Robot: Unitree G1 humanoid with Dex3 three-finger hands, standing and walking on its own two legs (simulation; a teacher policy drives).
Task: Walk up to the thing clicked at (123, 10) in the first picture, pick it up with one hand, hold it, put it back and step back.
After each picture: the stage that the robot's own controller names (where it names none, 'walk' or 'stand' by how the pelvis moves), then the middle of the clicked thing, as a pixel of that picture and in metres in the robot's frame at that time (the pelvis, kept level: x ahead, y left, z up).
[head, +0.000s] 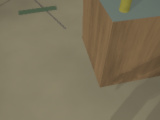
stand; (126, 1) +0.96 -0.24 +0.01
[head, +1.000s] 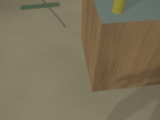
walk; (119, 1) +0.86 -0.15 +0.05
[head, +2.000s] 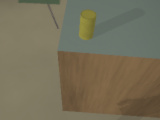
walk; (87, 25) +0.61 +0.07 +0.04
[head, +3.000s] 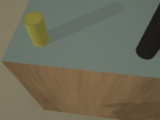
stand; (37, 30) +0.49 +0.22 +0.05
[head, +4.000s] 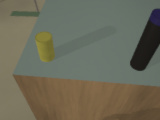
stand; (45, 47) +0.51 +0.19 +0.02
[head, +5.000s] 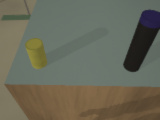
stand; (37, 54) +0.48 +0.21 +0.01
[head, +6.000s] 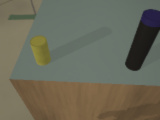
stand; (41, 51) +0.50 +0.20 +0.01
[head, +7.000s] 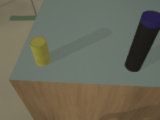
stand; (40, 51) +0.50 +0.21 +0.01
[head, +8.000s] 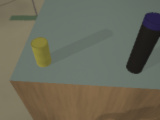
rise first; (41, 52) +0.50 +0.20 +0.01
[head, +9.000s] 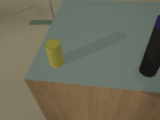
rise first; (55, 53) +0.50 +0.19 +0.02
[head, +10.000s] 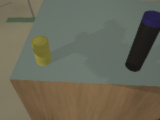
go down; (41, 51) +0.51 +0.18 +0.02
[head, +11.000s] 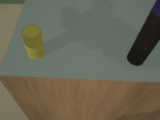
go down; (34, 42) +0.49 +0.18 +0.04
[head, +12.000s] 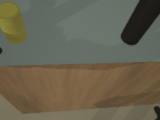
close in; (12, 24) +0.50 +0.19 +0.08
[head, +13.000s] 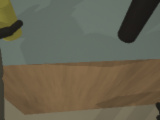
close; (5, 20) +0.52 +0.20 +0.09
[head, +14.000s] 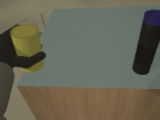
lift; (29, 49) +0.33 +0.16 +0.23
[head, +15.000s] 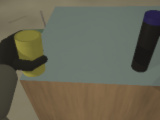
hold; (31, 53) +0.33 +0.17 +0.21
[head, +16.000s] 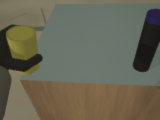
hold; (24, 51) +0.32 +0.17 +0.23
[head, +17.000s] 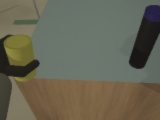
hold; (22, 58) +0.33 +0.19 +0.18
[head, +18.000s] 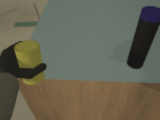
crouch; (30, 63) +0.34 +0.17 +0.15
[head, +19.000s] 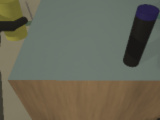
crouch; (11, 19) +0.45 +0.21 +0.23
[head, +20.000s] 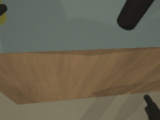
lower; out of the picture +0.54 +0.21 +0.10
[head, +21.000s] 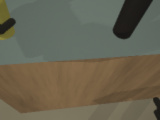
lower; out of the picture +0.52 +0.20 +0.09
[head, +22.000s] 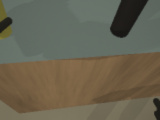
lower; out of the picture +0.53 +0.20 +0.09
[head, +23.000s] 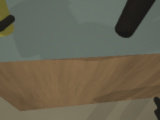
lower; out of the picture +0.53 +0.20 +0.09
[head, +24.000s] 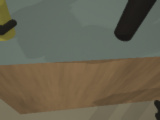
draw back; out of the picture +0.52 +0.21 +0.09
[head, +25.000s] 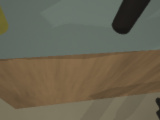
rise; out of the picture +0.52 +0.21 +0.09
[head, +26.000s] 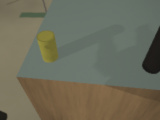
sink last; (48, 47) +0.49 +0.18 +0.05
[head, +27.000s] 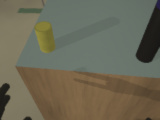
stand; (45, 37) +0.53 +0.20 +0.05
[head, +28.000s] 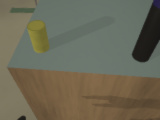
stand; (39, 37) +0.52 +0.20 +0.07
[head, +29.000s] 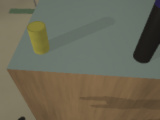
stand; (39, 38) +0.52 +0.20 +0.07
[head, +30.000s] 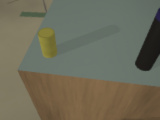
stand; (48, 43) +0.53 +0.19 +0.04
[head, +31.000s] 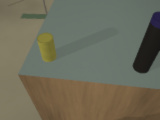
stand; (47, 47) +0.52 +0.19 +0.01
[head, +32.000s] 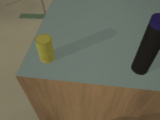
stand; (45, 49) +0.52 +0.20 +0.01
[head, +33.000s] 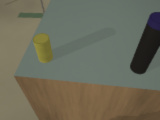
walk; (43, 48) +0.52 +0.20 +0.01
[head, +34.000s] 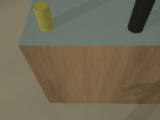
walk; (43, 16) +0.63 +0.22 +0.03
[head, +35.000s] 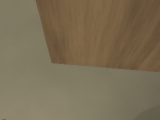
walk; out of the picture +0.94 +0.20 +0.04
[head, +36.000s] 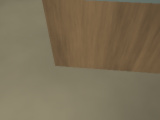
stand; out of the picture +1.15 +0.21 +0.03
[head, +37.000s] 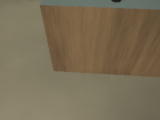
stand; out of the picture +1.11 +0.21 +0.01
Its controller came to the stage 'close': yes
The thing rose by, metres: 0.23
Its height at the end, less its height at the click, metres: +0.00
